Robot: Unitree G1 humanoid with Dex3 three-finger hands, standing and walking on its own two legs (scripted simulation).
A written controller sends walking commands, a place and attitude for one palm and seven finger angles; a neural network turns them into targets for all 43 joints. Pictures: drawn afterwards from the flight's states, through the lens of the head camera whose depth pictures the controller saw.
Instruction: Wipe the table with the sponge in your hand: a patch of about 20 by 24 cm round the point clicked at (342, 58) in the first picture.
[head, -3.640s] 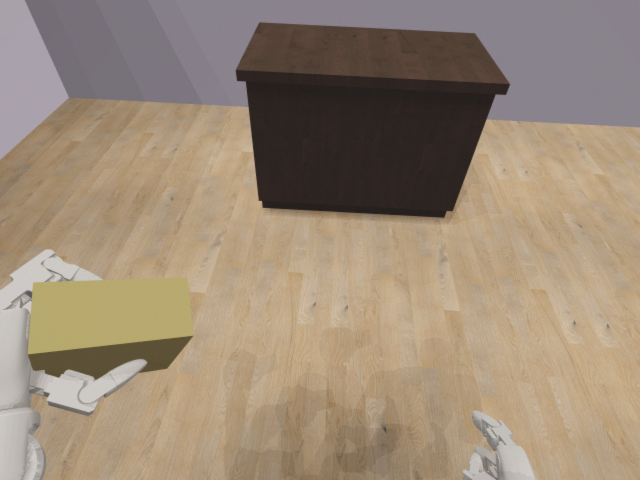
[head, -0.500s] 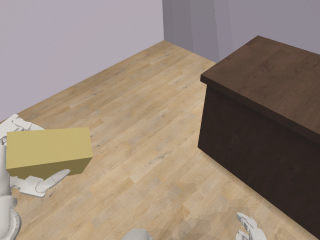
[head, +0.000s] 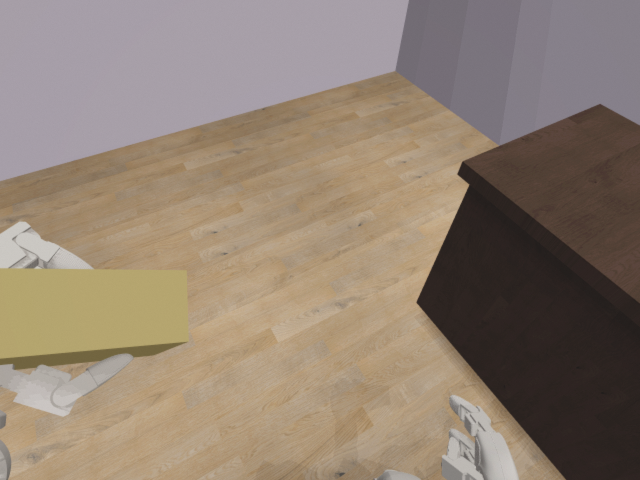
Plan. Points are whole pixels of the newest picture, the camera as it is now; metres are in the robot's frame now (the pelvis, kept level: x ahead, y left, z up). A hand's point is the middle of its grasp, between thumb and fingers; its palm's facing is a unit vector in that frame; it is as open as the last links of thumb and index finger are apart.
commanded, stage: walk to a spot facing it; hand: left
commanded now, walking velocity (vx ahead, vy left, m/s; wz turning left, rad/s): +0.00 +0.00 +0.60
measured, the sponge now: (119, 320) +0.22 +0.19 +0.17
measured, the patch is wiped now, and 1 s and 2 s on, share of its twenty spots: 0.00 0.00 0.00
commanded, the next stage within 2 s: turn to face it in 1.80 s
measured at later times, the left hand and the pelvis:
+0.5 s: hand out of the picture +0.03 +0.24 +0.19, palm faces +0.67 -0.64 -0.37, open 9.9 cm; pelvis -0.09 -0.05 +0.00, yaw +19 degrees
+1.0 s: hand out of the picture -0.03 +0.23 +0.18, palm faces +0.77 -0.46 -0.44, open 9.9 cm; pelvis -0.08 -0.08 +0.00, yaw +33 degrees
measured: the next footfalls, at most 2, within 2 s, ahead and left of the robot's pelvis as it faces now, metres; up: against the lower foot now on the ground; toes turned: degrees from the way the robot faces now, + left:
right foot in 0.12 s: +0.05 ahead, -0.13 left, +0.00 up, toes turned +0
left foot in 0.54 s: -0.13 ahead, +0.09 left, +0.00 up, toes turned +26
